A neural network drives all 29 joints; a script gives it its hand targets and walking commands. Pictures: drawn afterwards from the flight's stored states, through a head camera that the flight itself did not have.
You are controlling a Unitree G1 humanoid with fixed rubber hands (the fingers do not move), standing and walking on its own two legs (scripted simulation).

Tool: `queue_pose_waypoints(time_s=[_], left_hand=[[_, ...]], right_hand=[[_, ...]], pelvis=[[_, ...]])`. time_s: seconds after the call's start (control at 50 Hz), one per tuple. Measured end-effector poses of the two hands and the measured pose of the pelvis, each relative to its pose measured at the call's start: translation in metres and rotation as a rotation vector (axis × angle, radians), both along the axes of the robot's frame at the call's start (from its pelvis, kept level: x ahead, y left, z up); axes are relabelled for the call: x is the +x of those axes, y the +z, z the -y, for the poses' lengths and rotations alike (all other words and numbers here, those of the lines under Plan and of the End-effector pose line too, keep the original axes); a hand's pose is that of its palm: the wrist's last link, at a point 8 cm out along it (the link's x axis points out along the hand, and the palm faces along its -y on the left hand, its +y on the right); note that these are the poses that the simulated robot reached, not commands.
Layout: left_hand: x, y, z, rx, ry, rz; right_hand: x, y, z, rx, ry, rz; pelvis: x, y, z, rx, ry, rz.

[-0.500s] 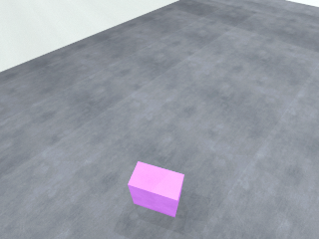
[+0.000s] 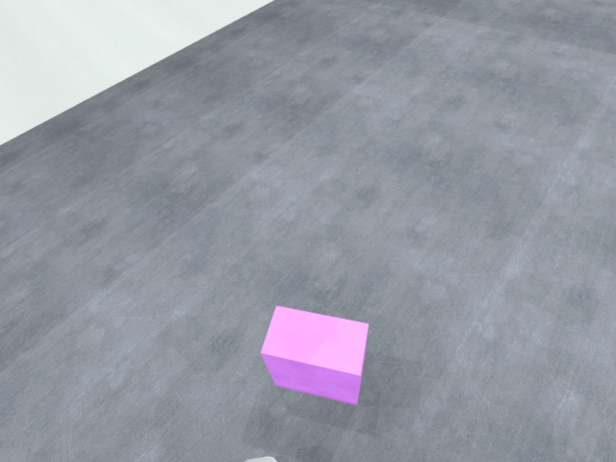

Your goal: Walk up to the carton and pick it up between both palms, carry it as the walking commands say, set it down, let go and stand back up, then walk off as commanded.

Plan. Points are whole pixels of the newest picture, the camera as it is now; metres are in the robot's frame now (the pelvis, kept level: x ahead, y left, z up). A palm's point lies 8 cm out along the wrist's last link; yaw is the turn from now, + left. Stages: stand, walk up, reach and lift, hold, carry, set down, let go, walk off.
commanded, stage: walk up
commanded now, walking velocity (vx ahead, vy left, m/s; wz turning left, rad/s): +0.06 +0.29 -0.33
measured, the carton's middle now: (318, 357) +0.49 +0.06 -0.64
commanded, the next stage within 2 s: stand in 1.38 s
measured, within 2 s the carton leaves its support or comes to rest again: neither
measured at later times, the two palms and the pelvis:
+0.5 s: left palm (140, 371) +0.27 +0.31 -0.12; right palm out of the picture -0.07 -0.09 -0.13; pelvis +0.08 +0.11 +0.00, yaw -7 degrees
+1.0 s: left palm (102, 453) +0.16 +0.35 -0.15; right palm out of the picture +0.12 -0.12 -0.14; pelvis +0.11 +0.12 -0.01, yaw -8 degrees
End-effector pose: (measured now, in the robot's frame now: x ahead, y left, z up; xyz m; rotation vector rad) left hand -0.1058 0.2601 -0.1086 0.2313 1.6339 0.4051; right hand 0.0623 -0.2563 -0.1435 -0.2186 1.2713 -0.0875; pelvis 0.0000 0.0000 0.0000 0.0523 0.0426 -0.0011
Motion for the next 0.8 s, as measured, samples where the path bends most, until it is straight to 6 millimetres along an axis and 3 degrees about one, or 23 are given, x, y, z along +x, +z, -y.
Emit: queue_pose_waypoints(time_s=[0.06,0.12,0.16,0.22,0.28,0.34,0.42,0.48,0.54,0.6,0.8], left_hand=[[0.002,0.002,-0.036,0.021,-0.021,-0.013],[0.023,-0.009,-0.073,0.013,-0.058,0.016],[0.051,-0.026,-0.096,-0.012,-0.112,0.060],[0.124,-0.033,-0.112,-0.052,-0.206,0.197],[0.204,-0.026,-0.110,-0.103,-0.289,0.358],[0.268,-0.018,-0.098,-0.149,-0.361,0.460],[0.336,-0.010,-0.075,-0.187,-0.440,0.553],[0.370,-0.009,-0.057,-0.207,-0.458,0.587],[0.388,-0.011,-0.041,-0.220,-0.472,0.587],[0.392,-0.017,-0.033,-0.212,-0.467,0.579],[0.314,-0.027,-0.053,-0.176,-0.321,0.402]], right_hand=[[0.013,0.002,-0.022,0.003,0.011,0.028],[0.019,0.001,-0.051,-0.005,0.002,0.057],[0.010,-0.004,-0.068,-0.025,-0.031,0.072],[-0.028,0.004,-0.091,-0.031,-0.109,0.010],[-0.067,0.016,-0.107,-0.044,-0.191,-0.071],[-0.098,0.022,-0.121,-0.054,-0.257,-0.146],[-0.126,0.020,-0.144,-0.042,-0.323,-0.260],[-0.133,0.016,-0.159,-0.019,-0.376,-0.310],[-0.129,0.010,-0.164,0.003,-0.404,-0.336],[-0.112,-0.002,-0.161,0.029,-0.401,-0.336],[0.013,-0.008,-0.128,0.015,-0.271,-0.122]], pelvis=[[0.001,-0.002,-0.022,0.006,-0.017,-0.003],[0.004,-0.010,-0.050,-0.002,-0.030,-0.005],[0.009,-0.020,-0.069,-0.029,-0.041,-0.005],[0.017,-0.013,-0.085,-0.044,-0.061,0.013],[0.032,-0.002,-0.095,-0.064,-0.072,0.026],[0.048,0.003,-0.102,-0.068,-0.086,0.029],[0.066,0.001,-0.110,-0.057,-0.103,0.032],[0.077,-0.002,-0.110,-0.053,-0.110,0.026],[0.089,-0.006,-0.105,-0.057,-0.119,0.020],[0.100,-0.012,-0.097,-0.057,-0.129,0.019],[0.110,-0.004,-0.097,-0.062,-0.129,0.042]])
